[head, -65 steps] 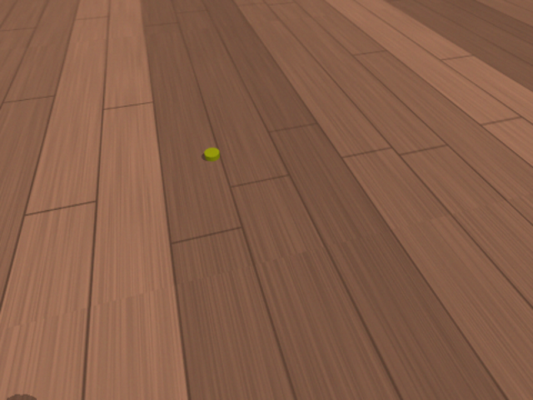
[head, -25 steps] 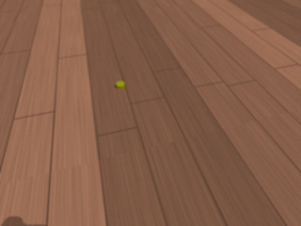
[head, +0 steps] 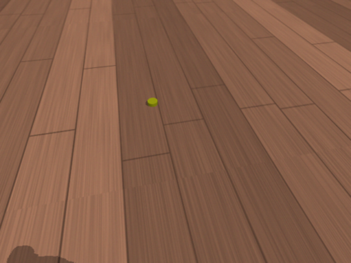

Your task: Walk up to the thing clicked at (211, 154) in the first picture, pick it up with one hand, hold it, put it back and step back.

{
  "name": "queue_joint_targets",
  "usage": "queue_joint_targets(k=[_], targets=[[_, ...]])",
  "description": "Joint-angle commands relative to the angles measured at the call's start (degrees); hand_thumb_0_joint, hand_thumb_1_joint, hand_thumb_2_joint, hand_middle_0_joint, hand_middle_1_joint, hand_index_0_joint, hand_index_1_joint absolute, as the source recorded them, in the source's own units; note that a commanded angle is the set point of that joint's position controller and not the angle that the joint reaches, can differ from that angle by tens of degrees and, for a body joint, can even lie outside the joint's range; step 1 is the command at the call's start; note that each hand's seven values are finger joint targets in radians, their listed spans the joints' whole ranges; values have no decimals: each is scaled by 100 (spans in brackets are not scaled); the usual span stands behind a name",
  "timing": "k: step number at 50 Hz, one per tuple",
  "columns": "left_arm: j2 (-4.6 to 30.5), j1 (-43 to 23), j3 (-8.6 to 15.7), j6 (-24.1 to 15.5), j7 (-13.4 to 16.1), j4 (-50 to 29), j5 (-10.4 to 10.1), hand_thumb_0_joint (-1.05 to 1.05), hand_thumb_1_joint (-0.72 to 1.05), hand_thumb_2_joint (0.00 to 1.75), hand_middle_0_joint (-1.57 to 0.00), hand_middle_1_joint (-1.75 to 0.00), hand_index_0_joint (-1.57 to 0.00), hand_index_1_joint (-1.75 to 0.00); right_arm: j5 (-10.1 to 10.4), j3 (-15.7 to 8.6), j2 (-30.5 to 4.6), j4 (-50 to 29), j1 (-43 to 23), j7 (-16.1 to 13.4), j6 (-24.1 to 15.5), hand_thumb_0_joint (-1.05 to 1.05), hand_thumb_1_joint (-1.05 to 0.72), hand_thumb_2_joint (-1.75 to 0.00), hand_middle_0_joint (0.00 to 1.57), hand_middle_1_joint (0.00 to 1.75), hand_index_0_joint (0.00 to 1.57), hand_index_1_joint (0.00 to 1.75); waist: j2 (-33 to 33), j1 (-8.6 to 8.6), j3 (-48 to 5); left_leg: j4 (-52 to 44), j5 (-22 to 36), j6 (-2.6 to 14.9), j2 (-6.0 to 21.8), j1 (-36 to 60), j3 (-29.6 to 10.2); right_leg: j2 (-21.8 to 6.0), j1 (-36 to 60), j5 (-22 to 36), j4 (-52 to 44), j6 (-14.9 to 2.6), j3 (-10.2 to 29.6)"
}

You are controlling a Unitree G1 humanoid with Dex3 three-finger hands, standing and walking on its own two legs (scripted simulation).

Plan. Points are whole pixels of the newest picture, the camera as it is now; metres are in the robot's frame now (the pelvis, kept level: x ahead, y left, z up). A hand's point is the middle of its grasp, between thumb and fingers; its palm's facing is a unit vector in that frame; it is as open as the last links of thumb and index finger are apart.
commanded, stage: walk up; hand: left
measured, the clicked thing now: (152, 102) +1.51 +0.23 -0.75
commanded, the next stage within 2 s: none
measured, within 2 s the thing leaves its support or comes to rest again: neither
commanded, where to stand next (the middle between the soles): +1.14 +0.02 m, yaw +1 degrees
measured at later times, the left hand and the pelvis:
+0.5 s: hand (66, 211) +0.29 +0.33 -0.13, palm faces -0.08 -0.94 -0.33, open 7.4 cm; pelvis +0.20 +0.06 +0.00, yaw +0 degrees
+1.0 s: hand (90, 155) +0.50 +0.32 -0.15, palm faces +0.00 -0.94 -0.33, open 7.4 cm; pelvis +0.47 +0.05 -0.01, yaw +2 degrees
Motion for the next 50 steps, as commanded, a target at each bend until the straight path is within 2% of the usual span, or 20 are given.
queue_joint_targets(k=[1,4,6,8,9,10,13,17,21,27,28,30,31,32,33,36,38,46,49,50], targets=[[1928,-123,483,-139,80,-582,-12,0,90,90,-20,-30,-20,-30,44,-299,-1224,-891,-896,89,-326,0,-90,-90,20,30,20,30,-897,273,809,455,-201,-115,628,-2234,-304,-2138,984,-1914,-2085,-1342,2396],[1838,-301,422,-127,32,-745,-52,0,90,90,-20,-30,-20,-30,65,-363,-1188,-833,-637,188,-351,0,-90,-90,20,30,20,30,-1000,112,655,-352,440,-142,471,-1022,47,-1576,275,-1205,-1806,-955,1209],[1762,-567,380,-92,-12,-806,-101,0,90,90,-20,-30,-20,-30,47,-447,-1114,-643,85,193,-346,0,-90,-90,20,30,20,30,-693,-330,382,-1062,1536,-162,212,552,570,-1135,-600,-843,-1023,-706,371],[1356,-274,219,-51,-38,-842,-109,0,90,90,-20,-30,-20,-30,-21,-660,-1397,-386,1198,70,-362,0,-90,-90,20,30,20,30,315,-879,-335,-996,931,110,-78,2890,558,-571,-2093,109,1143,-486,-322],[882,-258,105,-69,-45,-1003,-152,0,90,90,-20,-30,-20,-30,-103,-796,-2074,-374,1878,-24,-388,0,-90,-90,20,30,20,30,1991,-1151,-427,-2314,-1372,634,1445,3163,-2223,288,-3296,-1343,3238,-206,-357],[1311,-362,164,-66,16,-1071,-152,0,90,90,-20,-30,-20,-30,53,-791,-2406,-663,1402,-12,-420,0,-90,-90,20,30,20,30,1326,-974,-381,-3161,-2392,1266,2335,2506,-4118,192,-3337,-1590,3824,-232,657],[1584,110,135,-81,41,-686,-277,0,90,90,-20,-30,-20,-30,172,-519,-1774,-1028,411,-94,-448,0,-90,-90,20,30,20,30,147,-269,363,-2753,-637,1066,1933,1512,-2296,-500,-3110,-424,3737,-141,1100],[1505,328,167,-18,-126,-655,-209,0,90,90,-20,-30,-20,-30,171,-402,-1588,-1171,280,-73,-549,0,-90,-90,20,30,20,30,533,-122,611,-3094,325,946,1532,661,-895,-672,-2434,195,2572,165,645],[1409,-301,204,4,-256,-973,-172,0,90,90,-20,-30,-20,-30,180,-433,-1701,-1263,372,-45,-593,0,-90,-90,20,30,20,30,614,-250,760,-3250,236,975,1493,666,-577,-767,-2391,813,1543,142,442],[1175,-786,237,-65,-256,-1102,-174,0,90,90,-20,-30,-20,-30,169,-447,-1659,-1320,679,-87,-522,0,-90,-90,20,30,20,30,354,-311,432,-2357,2287,725,1351,893,-29,-334,-1382,1178,638,-87,-125],[1169,-693,255,-62,-242,-1099,-189,0,90,90,-20,-30,-20,-30,165,-443,-1670,-1340,691,-109,-502,0,-90,-90,20,30,20,30,314,-216,403,-2042,2707,690,1316,872,41,-231,-1140,1018,589,-124,-202],[1426,422,426,-107,-134,-837,-185,0,90,90,-20,-30,-20,-30,143,-339,-1448,-1428,727,-140,-488,0,-90,-90,20,30,20,30,-340,396,-337,35,3615,431,854,380,472,23,735,617,317,-321,-325],[1816,1183,584,-139,-54,-736,-144,0,90,90,-20,-30,-20,-30,166,-212,-1103,-1500,1040,-144,-498,0,-90,-90,20,30,20,30,-1280,671,-837,1753,2511,211,389,-687,724,-789,1889,-437,-87,-543,934],[2306,1386,659,-174,7,-844,-194,0,90,90,-20,-30,-20,-30,251,-133,-936,-1604,1241,-162,-493,0,-90,-90,20,30,20,30,-1975,592,-995,2922,-224,35,-326,-2074,563,-2456,2531,-833,-1057,-1208,3852],[2256,983,610,-149,30,-952,-300,0,90,90,-20,-30,-20,-30,206,-261,-1461,-1480,852,-214,-456,0,-90,-90,20,30,20,30,-1116,600,-687,3481,-358,31,127,-2111,-83,-2604,1795,-974,-1190,-1577,4047],[1693,348,424,-167,105,-1126,-334,0,90,90,-20,-30,-20,-30,281,-208,-1360,-1290,820,-148,-458,0,-90,-90,20,30,20,30,-886,194,85,2868,557,44,546,-1834,-280,-1776,435,93,-1166,-1279,2057],[1563,199,370,-212,93,-1206,-287,0,90,90,-20,-30,-20,-30,200,-235,-1285,-1182,1027,-41,-410,0,-90,-90,20,30,20,30,-1040,5,255,2221,750,-44,601,-1491,-122,-1473,-124,490,-1248,-1180,1338],[1760,112,359,-261,-34,-1496,-204,0,90,90,-20,-30,-20,-30,96,-348,-1116,-1392,295,166,-440,0,-90,-90,20,30,20,30,-794,60,289,-382,1728,-261,482,-294,617,-1329,-1034,-757,-1214,-1046,670],[1549,126,231,-204,-32,-1476,-174,0,90,90,-20,-30,-20,-30,55,-465,-1315,-1171,1001,71,-514,0,-90,-90,20,30,20,30,-173,-446,-51,-619,1436,-133,141,1244,882,-998,-1638,-164,178,-781,276],[1258,310,116,-189,-21,-1492,-168,0,90,90,-20,-30,-20,-30,16,-571,-1643,-1018,1663,-8,-555,0,-90,-90,20,30,20,30,807,-809,-390,-1131,495,118,489,2090,150,-647,-2102,447,1898,-590,-12]])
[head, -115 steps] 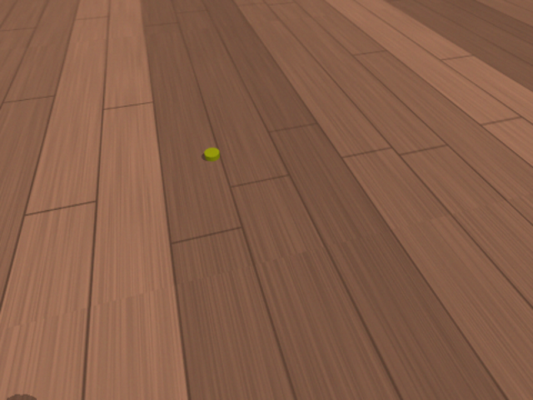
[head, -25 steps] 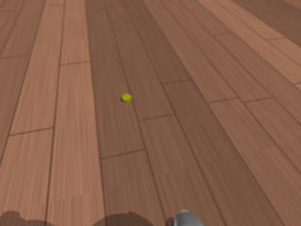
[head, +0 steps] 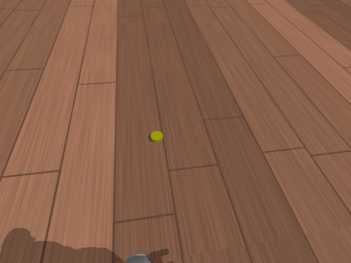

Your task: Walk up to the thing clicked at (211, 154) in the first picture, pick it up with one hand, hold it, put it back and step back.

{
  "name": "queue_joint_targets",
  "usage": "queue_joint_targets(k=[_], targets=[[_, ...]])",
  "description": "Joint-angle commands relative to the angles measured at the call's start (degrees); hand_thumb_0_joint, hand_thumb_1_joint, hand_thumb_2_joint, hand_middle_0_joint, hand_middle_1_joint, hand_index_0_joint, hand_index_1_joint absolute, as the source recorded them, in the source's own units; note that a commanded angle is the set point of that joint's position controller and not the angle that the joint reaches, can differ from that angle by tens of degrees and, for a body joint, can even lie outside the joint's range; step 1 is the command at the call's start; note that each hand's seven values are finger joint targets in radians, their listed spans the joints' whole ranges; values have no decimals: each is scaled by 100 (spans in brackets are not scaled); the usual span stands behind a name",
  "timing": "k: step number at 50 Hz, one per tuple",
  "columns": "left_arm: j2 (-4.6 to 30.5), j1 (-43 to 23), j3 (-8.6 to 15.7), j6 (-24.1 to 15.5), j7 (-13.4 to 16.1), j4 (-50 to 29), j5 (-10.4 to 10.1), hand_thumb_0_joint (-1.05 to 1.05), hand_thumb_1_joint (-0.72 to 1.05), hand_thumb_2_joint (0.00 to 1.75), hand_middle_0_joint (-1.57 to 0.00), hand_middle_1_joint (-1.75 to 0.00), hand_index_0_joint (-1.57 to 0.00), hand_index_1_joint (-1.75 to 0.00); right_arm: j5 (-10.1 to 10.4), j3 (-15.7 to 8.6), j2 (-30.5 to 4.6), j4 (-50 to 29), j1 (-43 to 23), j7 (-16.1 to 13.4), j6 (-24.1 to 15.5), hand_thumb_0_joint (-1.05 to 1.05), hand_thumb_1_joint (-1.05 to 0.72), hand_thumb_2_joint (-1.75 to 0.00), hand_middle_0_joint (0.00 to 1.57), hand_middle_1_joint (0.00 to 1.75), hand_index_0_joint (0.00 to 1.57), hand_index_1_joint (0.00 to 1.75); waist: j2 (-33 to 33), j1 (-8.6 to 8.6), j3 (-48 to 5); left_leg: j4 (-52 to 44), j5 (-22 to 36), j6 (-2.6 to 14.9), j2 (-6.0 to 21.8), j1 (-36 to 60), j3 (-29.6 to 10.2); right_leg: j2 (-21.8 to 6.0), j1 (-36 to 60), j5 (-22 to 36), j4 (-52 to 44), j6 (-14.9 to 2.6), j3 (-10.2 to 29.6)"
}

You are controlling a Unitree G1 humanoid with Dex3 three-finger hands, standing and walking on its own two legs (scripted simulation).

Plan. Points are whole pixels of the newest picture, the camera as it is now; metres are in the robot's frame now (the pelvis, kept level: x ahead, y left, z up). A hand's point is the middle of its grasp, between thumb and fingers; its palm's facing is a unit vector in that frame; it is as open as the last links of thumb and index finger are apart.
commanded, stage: walk up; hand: left
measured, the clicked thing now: (156, 137) +1.04 +0.15 -0.74
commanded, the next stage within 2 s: none
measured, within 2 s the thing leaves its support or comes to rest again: neither
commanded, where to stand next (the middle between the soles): +0.67 -0.05 m, yaw +0 degrees
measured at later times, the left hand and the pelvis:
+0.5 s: hand (102, 185) +0.34 +0.23 -0.12, palm faces -0.08 -0.91 -0.40, open 7.4 cm; pelvis +0.22 -0.04 -0.01, yaw -2 degrees
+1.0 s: hand (104, 161) +0.44 +0.26 -0.15, palm faces -0.07 -0.94 -0.33, open 7.4 cm; pelvis +0.41 -0.01 +0.00, yaw -1 degrees
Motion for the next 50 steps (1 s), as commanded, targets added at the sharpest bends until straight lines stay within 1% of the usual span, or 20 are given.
queue_joint_targets(k=[1,2,4,7,14,18,20,21,22,23,24,26,29,38,42,43,44,45,48,50], targets=[[546,-130,119,-152,112,-666,-121,0,90,90,-20,-30,-20,-30,-120,-626,-1957,-83,1624,-277,-262,0,-90,-90,20,30,20,30,2108,-950,-771,-1599,-2158,740,1628,3535,-3270,395,-3465,-580,3195,-322,177],[1240,-137,272,-101,227,-536,-141,0,90,90,-20,-30,-20,-30,107,-649,-2149,-256,1332,-288,-258,0,-90,-90,20,30,20,30,1104,-884,-668,-2243,-2688,1304,2213,3009,-4543,357,-3536,-748,3685,-372,910],[1374,-146,252,-84,256,-321,-169,0,90,90,-20,-30,-20,-30,186,-475,-1725,-371,633,-328,-247,0,-90,-90,20,30,20,30,415,-508,-1,-2029,-1588,1091,1732,2259,-2956,-76,-3447,161,3720,-328,1318],[1246,223,302,-60,173,-53,-163,0,90,90,-20,-30,-20,-30,169,-329,-1365,-429,393,-328,-277,0,-90,-90,20,30,20,30,795,-262,-32,-1828,153,1045,1290,1674,-1406,-351,-2707,442,2985,-182,1068],[966,-673,291,4,-64,-403,-52,0,90,90,-20,-30,-20,-30,138,-350,-1482,-547,486,-303,-273,0,-90,-90,20,30,20,30,736,-478,62,-1887,454,1171,1059,1774,-552,-414,-2419,1310,952,-66,388],[912,-688,354,-34,-76,-344,-57,0,90,90,-20,-30,-20,-30,145,-360,-1495,-637,306,-296,-190,0,-90,-90,20,30,20,30,723,-340,-91,-1403,311,972,959,1576,-350,-140,-1516,1553,267,-200,101],[1031,-300,434,-67,-36,-185,-51,0,90,90,-20,-30,-20,-30,144,-311,-1403,-712,178,-320,-144,0,-90,-90,20,30,20,30,334,-39,-142,-788,-181,826,863,908,-265,-4,-467,1513,160,-234,53],[1209,188,535,-112,22,-39,-53,0,90,90,-20,-30,-20,-30,117,-221,-1174,-717,294,-321,-137,0,-90,-90,20,30,20,30,-264,199,-437,310,-28,682,595,555,-85,27,421,1106,-25,-322,247],[1662,688,699,-179,107,7,-16,0,90,90,-20,-30,-20,-30,128,-62,-750,-746,571,-311,-139,0,-90,-90,20,30,20,30,-1549,425,-654,1976,-574,429,-9,-250,367,-820,1051,-215,-841,-508,1552],[2100,826,733,-216,176,-159,-45,0,90,90,-20,-30,-20,-30,167,-19,-734,-804,597,-315,-109,0,-90,-90,20,30,20,30,-1894,425,-558,3051,-1930,185,-672,-1305,113,-2174,1246,-784,-1935,-1082,4168],[2083,522,681,-192,178,-223,-108,0,90,90,-20,-30,-20,-30,110,-157,-1217,-677,342,-379,-54,0,-90,-90,20,30,20,30,-1091,362,-366,3481,-2056,191,-290,-1295,-483,-2339,756,-788,-1844,-1591,4374],[1675,92,589,-184,243,-316,-182,0,90,90,-20,-30,-20,-30,236,-142,-1202,-450,415,-350,-63,0,-90,-90,20,30,20,30,-739,145,-119,3450,-1310,212,-85,-1258,-800,-1772,424,580,-1602,-1441,2909],[1376,-275,469,-210,237,-443,-158,0,90,90,-20,-30,-20,-30,161,-159,-1109,-180,793,-261,-5,0,-90,-90,20,30,20,30,-1038,-174,42,2606,-891,86,61,-573,-586,-1263,-512,1098,-1675,-1243,1657],[1487,-159,482,-216,158,-661,-68,0,90,90,-20,-30,-20,-30,45,-202,-884,-442,-120,-84,-84,0,-90,-90,20,30,20,30,-711,35,81,226,-117,-25,-58,160,-12,-1246,-801,276,-1574,-1247,1040],[1200,-224,297,-146,164,-672,-63,0,90,90,-20,-30,-20,-30,26,-345,-1123,-147,796,-193,-184,0,-90,-90,20,30,20,30,26,-597,-348,-403,-345,190,-427,2234,155,-783,-1626,1150,201,-842,402],[854,-63,186,-142,179,-724,-89,0,90,90,-20,-30,-20,-30,-39,-466,-1538,-60,1390,-276,-217,0,-90,-90,20,30,20,30,1183,-855,-715,-1029,-1441,514,462,2944,-1277,-358,-2239,1225,2047,-541,55],[759,134,184,-88,199,-688,-152,0,90,90,-20,-30,-20,-30,0,-552,-2013,-252,1404,-317,-239,0,-90,-90,20,30,20,30,1720,-788,-550,-2117,-2400,1107,1847,3204,-4078,478,-3510,-527,3089,-274,177],[1362,-17,300,-31,301,-554,-97,0,90,90,-20,-30,-20,-30,178,-572,-2028,-326,1137,-306,-208,0,-90,-90,20,30,20,30,883,-713,-320,-2064,-2393,1598,2142,2655,-4262,5,-3465,-735,3555,-328,845],[1247,170,269,-11,269,-278,-161,0,90,90,-20,-30,-20,-30,169,-326,-1432,-465,573,-375,-213,0,-90,-90,20,30,20,30,456,-363,73,-1815,-592,1093,1294,1940,-2097,-310,-3085,238,3133,-290,1107],[1181,428,286,37,193,-143,-132,0,90,90,-20,-30,-20,-30,155,-296,-1409,-497,387,-360,-241,0,-90,-90,20,30,20,30,859,-251,9,-1931,-409,1054,1099,1423,-1419,-357,-2555,554,2752,-156,835]])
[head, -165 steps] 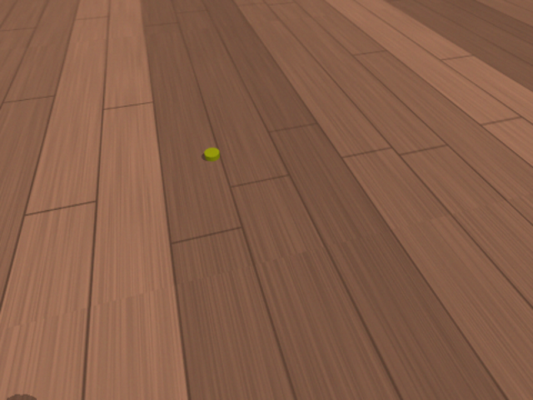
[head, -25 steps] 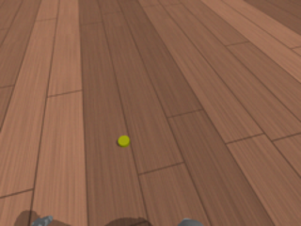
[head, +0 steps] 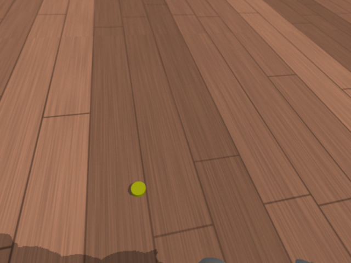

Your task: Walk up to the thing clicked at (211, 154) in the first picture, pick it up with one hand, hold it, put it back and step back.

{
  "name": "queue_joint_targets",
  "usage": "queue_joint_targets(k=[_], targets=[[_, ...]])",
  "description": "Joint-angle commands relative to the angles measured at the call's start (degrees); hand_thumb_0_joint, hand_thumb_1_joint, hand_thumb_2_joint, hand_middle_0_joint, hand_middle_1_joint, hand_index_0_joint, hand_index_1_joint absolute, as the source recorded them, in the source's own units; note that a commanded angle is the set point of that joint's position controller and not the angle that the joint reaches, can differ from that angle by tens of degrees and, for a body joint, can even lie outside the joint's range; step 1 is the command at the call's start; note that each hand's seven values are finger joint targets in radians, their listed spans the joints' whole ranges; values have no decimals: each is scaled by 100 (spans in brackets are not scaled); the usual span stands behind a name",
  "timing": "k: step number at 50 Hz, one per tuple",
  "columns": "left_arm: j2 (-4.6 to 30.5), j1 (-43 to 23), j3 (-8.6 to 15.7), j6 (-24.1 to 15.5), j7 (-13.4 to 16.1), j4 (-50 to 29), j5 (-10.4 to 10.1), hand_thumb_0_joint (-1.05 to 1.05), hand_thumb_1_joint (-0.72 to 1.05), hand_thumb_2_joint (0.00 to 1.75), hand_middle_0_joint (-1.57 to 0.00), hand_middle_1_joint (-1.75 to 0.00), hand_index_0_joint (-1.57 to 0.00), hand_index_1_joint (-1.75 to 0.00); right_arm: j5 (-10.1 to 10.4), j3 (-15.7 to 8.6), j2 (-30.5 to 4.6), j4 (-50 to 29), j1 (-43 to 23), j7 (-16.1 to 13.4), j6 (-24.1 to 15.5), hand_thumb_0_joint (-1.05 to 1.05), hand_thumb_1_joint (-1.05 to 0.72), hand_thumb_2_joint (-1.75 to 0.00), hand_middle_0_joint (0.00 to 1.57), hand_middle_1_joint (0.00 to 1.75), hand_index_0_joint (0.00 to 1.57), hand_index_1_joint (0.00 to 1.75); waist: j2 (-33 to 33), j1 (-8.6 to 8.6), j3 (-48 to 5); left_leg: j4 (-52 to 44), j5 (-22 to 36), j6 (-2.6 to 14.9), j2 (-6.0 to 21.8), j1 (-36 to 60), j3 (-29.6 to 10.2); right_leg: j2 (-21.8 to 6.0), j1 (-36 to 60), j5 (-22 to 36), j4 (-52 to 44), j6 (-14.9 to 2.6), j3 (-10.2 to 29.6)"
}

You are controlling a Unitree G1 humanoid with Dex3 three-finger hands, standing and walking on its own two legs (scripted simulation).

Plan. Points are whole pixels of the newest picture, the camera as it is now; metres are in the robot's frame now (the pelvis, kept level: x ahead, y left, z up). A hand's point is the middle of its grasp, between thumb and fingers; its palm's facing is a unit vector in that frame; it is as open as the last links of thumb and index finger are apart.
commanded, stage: walk up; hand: left
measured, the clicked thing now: (138, 189) +0.63 +0.17 -0.75
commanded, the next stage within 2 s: stand in 1.78 s
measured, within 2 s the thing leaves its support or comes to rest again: neither
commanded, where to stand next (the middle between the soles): +0.26 -0.03 m, yaw +0 degrees
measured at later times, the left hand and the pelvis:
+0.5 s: hand (90, 224) +0.23 +0.22 -0.12, palm faces -0.05 -0.90 -0.43, open 7.4 cm; pelvis +0.16 -0.05 +0.00, yaw +0 degrees
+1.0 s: hand (91, 220) +0.26 +0.23 -0.15, palm faces +0.00 -0.93 -0.35, open 7.4 cm; pelvis +0.19 -0.03 +0.00, yaw +1 degrees
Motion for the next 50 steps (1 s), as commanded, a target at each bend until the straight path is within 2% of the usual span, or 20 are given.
queue_joint_targets(k=[1,4,7,11,14,15,16,17,18,20,22,27,30,31,32,33,36,38,40,50], targets=[[1074,353,361,-144,-35,-310,-28,0,90,90,-20,-30,-20,-30,22,-463,-1631,-319,280,-117,-117,0,-90,-90,20,30,20,30,1290,-66,-115,-1908,-220,949,1376,707,-1433,-389,-882,575,-420,140,135],[973,-81,380,-125,-127,-461,28,0,90,90,-20,-30,-20,-30,-5,-496,-1711,-353,367,-96,-117,0,-90,-90,20,30,20,30,1299,-175,49,-2060,-626,1127,1428,788,-1311,-486,-1030,752,-1151,218,-42],[940,-435,404,-147,-184,-520,45,0,90,90,-20,-30,-20,-30,12,-514,-1772,-364,430,-81,-92,0,-90,-90,20,30,20,30,1211,-241,107,-2052,-929,1065,1360,704,-1207,-467,-811,1034,-1824,212,-154],[891,-391,437,-235,-176,-406,11,0,90,90,-20,-30,-20,-30,0,-486,-1742,-475,160,-47,-19,0,-90,-90,20,30,20,30,1174,-67,87,-1624,-822,924,1267,155,-945,-230,235,1288,-2535,146,-387],[1152,534,581,-367,-42,-106,51,0,90,90,-20,-30,-20,-30,-19,-314,-1298,-505,277,-54,67,0,-90,-90,20,30,20,30,17,425,-576,522,-204,580,724,-378,-369,36,2138,872,-3288,22,-347],[1522,687,653,-414,85,-103,106,0,90,90,-20,-30,-20,-30,25,-124,-750,-533,434,-97,85,0,-90,-90,20,30,20,30,-1317,461,-615,2113,-722,220,149,-1018,126,-1158,2293,688,-4137,-247,1374],[1888,596,668,-423,139,-296,50,0,90,90,-20,-30,-20,-30,39,-136,-877,-507,524,-151,152,0,-90,-90,20,30,20,30,-1320,395,-385,2747,-1815,-15,-337,-1851,-277,-2187,2216,673,-4758,-855,3266],[1828,387,623,-380,135,-359,-22,0,90,90,-20,-30,-20,-30,12,-280,-1327,-363,404,-221,215,0,-90,-90,20,30,20,30,-631,331,-257,3140,-1925,-5,-11,-1719,-754,-2271,1844,1041,-4501,-1243,3231],[1647,222,587,-364,158,-403,-75,0,90,90,-20,-30,-20,-30,65,-279,-1376,-254,468,-227,223,0,-90,-90,20,30,20,30,-394,251,-238,3230,-1763,-3,101,-1714,-936,-2030,1817,1720,-4308,-1332,2528],[1412,-171,480,-348,224,-499,-68,0,90,90,-20,-30,-20,-30,106,-257,-1245,-47,663,-222,252,0,-90,-90,20,30,20,30,-596,36,-333,2807,-1399,-53,278,-1397,-854,-1554,1528,2410,-4051,-1103,1374],[1307,-323,412,-328,247,-518,-11,0,90,90,-20,-30,-20,-30,56,-236,-1136,73,647,-184,294,0,-90,-90,20,30,20,30,-701,-11,-351,2186,-1223,-113,205,-942,-631,-1297,1098,3151,-3813,-1043,735],[1213,-681,278,-243,336,-484,-28,0,90,90,-20,-30,-20,-30,60,-210,-938,250,240,-219,369,0,-90,-90,20,30,20,30,-661,-18,-547,797,-230,-177,57,102,-328,-1279,498,4032,-3174,-900,350],[1106,-978,187,-125,349,-474,-117,0,90,90,-20,-30,-20,-30,7,-287,-1146,377,216,-268,311,0,-90,-90,20,30,20,30,-229,-209,-676,-118,1021,-12,4,740,-405,-1068,124,2812,-2546,-480,290],[925,-873,142,-87,343,-450,-145,0,90,90,-20,-30,-20,-30,-38,-348,-1460,340,15,-282,297,0,-90,-90,20,30,20,30,386,-83,-701,-285,1705,156,651,791,-1197,-712,-143,1851,-2311,-207,91],[779,-607,95,-23,346,-374,-215,0,90,90,-20,-30,-20,-30,2,-340,-1680,169,-490,-269,290,0,-90,-90,20,30,20,30,859,163,-804,-719,1339,633,1368,414,-2212,-143,76,537,-1893,45,-155],[906,-667,138,50,381,-106,-195,0,90,90,-20,-30,-20,-30,72,-317,-1693,222,-703,-253,306,0,-90,-90,20,30,20,30,1100,134,-731,-826,892,998,1524,-146,-2387,38,684,-270,-1695,67,-235],[916,-713,122,18,357,221,-111,0,90,90,-20,-30,-20,-30,49,-143,-1363,345,-1155,-249,393,0,-90,-90,20,30,20,30,1124,198,-586,-669,221,493,898,-548,-1621,-144,1084,426,-2644,21,-31],[1095,-872,128,-36,342,331,-59,0,90,90,-20,-30,-20,-30,97,-67,-1168,467,-1226,-232,427,0,-90,-90,20,30,20,30,894,145,-504,-360,-24,118,542,-320,-1289,-592,811,731,-3277,-144,499],[1147,-1306,104,-45,331,360,-48,0,90,90,-20,-30,-20,-30,75,-71,-1203,671,-1134,-226,433,0,-90,-90,20,30,20,30,704,-50,-530,-351,49,92,441,243,-1197,-670,473,844,-3407,-151,518],[880,-1657,-1,-42,302,881,-82,0,90,90,-20,-30,-20,-30,88,16,-1128,1154,-1603,-209,408,0,-90,-90,20,30,20,30,470,5,-703,-958,838,86,551,601,-1195,-531,1145,1473,-3787,85,130]])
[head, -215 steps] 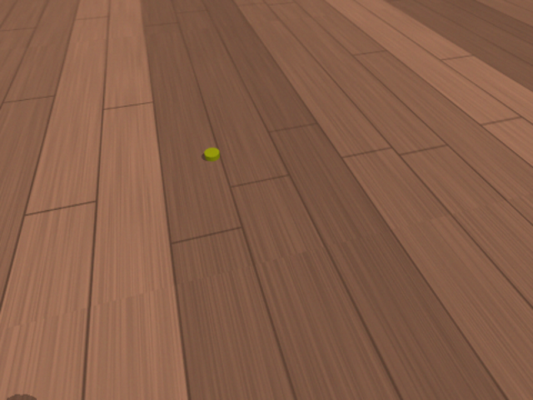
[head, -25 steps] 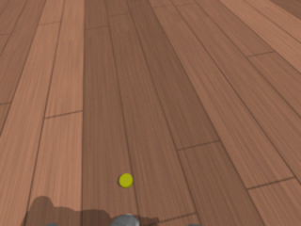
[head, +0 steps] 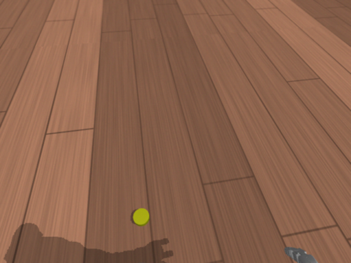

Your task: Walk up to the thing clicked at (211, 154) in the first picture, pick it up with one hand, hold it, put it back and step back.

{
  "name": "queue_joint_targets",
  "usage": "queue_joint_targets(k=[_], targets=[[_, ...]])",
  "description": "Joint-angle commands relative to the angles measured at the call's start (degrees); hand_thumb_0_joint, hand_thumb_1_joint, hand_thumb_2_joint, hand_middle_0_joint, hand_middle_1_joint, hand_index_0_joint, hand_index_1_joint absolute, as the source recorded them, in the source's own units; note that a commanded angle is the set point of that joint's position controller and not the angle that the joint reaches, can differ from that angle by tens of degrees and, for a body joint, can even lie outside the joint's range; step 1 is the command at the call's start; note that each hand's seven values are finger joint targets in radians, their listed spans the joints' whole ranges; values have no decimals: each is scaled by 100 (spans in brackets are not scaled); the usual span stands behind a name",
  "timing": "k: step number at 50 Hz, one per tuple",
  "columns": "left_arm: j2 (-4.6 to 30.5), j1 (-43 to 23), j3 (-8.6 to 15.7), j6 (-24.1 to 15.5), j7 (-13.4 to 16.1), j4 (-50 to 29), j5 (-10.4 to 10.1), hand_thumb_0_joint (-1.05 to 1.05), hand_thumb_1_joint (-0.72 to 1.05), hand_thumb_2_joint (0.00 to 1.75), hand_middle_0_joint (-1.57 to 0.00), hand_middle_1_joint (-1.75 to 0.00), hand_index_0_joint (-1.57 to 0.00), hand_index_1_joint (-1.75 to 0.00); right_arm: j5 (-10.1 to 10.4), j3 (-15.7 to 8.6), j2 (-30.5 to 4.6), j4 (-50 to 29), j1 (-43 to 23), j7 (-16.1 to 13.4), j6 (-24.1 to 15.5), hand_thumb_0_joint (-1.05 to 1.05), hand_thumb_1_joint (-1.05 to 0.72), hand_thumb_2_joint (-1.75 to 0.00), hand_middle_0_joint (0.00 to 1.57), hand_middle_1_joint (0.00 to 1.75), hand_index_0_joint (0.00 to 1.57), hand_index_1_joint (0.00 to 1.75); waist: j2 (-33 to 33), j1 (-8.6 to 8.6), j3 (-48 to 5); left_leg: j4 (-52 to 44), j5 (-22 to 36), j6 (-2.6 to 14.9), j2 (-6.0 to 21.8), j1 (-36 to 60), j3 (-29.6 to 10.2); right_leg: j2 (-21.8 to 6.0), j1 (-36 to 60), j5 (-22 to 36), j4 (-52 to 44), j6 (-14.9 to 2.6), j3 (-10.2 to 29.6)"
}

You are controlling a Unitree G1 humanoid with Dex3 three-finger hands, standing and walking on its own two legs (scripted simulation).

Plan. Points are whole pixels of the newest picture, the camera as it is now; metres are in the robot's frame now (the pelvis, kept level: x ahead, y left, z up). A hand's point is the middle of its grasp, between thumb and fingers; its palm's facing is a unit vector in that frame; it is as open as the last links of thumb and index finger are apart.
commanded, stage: walk up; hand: left
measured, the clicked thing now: (141, 217) +0.44 +0.20 -0.75
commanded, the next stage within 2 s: stand in 0.78 s
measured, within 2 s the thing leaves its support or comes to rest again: neither
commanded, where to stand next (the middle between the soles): +0.07 +0.00 m, yaw -1 degrees
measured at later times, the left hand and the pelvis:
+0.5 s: hand out of the picture +0.08 +0.26 -0.14, palm faces -0.01 -0.94 -0.34, open 7.4 cm; pelvis +0.01 +0.00 +0.01, yaw +1 degrees
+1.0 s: hand out of the picture +0.09 +0.25 -0.14, palm faces -0.01 -0.94 -0.33, open 7.4 cm; pelvis +0.02 +0.00 +0.02, yaw +1 degrees
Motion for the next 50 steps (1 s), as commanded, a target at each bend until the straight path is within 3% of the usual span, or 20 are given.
queue_joint_targets(k=[1,4,13,18,25,30,38,40,42,45,50], targets=[[1240,-358,270,-127,67,-177,-28,0,90,90,-20,-30,-20,-30,11,-271,-1284,-111,-277,-64,-109,0,-90,-90,20,30,20,30,77,-83,-735,-919,640,312,583,611,-679,-509,110,619,-844,-301,532],[1193,-424,255,-123,48,-58,-9,0,90,90,-20,-30,-20,-30,12,-257,-1238,1,-359,-48,-94,0,-90,-90,20,30,20,30,-18,-83,-667,-1112,439,275,577,686,-690,-567,159,377,-1165,-290,557],[1217,-543,299,-113,22,79,29,0,90,90,-20,-30,-20,-30,-10,-241,-1214,209,-355,-36,-96,0,-90,-90,20,30,20,30,-113,-87,-721,-1372,523,176,536,832,-602,-613,452,509,-1519,-234,525],[1184,-514,317,-95,15,106,33,0,90,90,-20,-30,-20,-30,-38,-252,-1230,223,-355,-32,-83,0,-90,-90,20,30,20,30,20,-76,-611,-1593,-14,156,541,624,-728,-558,496,282,-1543,-236,481],[1146,-421,349,-75,20,101,35,0,90,90,-20,-30,-20,-30,-53,-273,-1241,219,-299,-57,-102,0,-90,-90,20,30,20,30,151,-72,-707,-1637,175,163,578,605,-757,-537,618,539,-1472,-237,412],[1162,-503,372,-86,27,58,48,0,90,90,-20,-30,-20,-30,-55,-280,-1217,214,-149,-65,-101,0,-90,-90,20,30,20,30,-1,-131,-787,-1445,633,147,501,669,-634,-601,713,802,-1492,-232,447],[1094,-453,378,-71,40,79,35,0,90,90,-20,-30,-20,-30,-44,-284,-1155,204,-155,-72,-87,0,-90,-90,20,30,20,30,-15,-104,-762,-1431,935,166,549,785,-651,-595,669,849,-1477,-214,400],[1026,-331,337,-61,16,131,77,0,90,90,-20,-30,-20,-30,-114,-251,-1104,186,-131,-87,-108,0,-90,-90,20,30,20,30,27,-135,-619,-1646,144,122,561,822,-699,-552,468,292,-1599,-165,441],[1016,-401,330,-62,3,93,92,0,90,90,-20,-30,-20,-30,-114,-258,-1166,187,-42,-91,-107,0,-90,-90,20,30,20,30,64,-175,-501,-1741,-69,121,556,628,-723,-571,500,288,-1611,-175,454],[1034,-251,332,-75,1,113,86,0,90,90,-20,-30,-20,-30,-106,-262,-1163,137,-137,-89,-127,0,-90,-90,20,30,20,30,85,-108,-542,-1723,109,124,577,749,-720,-576,493,373,-1599,-181,451],[1085,-262,344,-134,18,53,72,0,90,90,-20,-30,-20,-30,-108,-264,-1125,112,-115,-92,-176,0,-90,-90,20,30,20,30,-72,-115,-775,-1451,1240,142,606,1134,-609,-626,598,904,-1607,-158,481]])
